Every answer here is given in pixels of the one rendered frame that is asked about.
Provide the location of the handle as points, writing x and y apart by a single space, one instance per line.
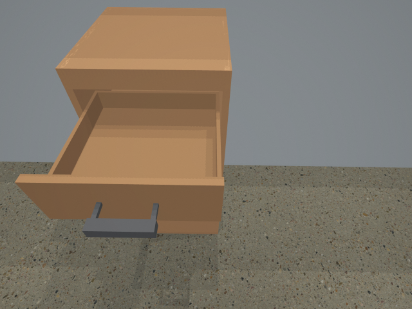
121 228

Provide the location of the cabinet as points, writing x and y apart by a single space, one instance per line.
154 49

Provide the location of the drawer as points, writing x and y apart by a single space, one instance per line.
130 149

